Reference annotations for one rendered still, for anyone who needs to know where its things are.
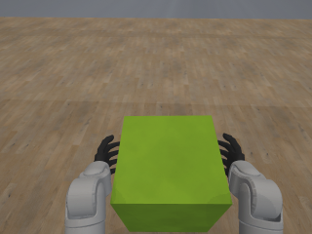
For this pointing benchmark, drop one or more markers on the carton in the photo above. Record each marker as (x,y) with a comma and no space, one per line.
(169,174)

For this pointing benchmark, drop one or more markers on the robot right forearm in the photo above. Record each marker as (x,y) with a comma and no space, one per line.
(260,201)

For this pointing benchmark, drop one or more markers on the left robot hand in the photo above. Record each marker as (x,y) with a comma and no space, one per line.
(104,155)

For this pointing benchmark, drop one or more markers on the robot left forearm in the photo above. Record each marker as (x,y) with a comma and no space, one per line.
(85,200)

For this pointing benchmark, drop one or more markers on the right robot hand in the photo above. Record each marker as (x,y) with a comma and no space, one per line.
(233,154)

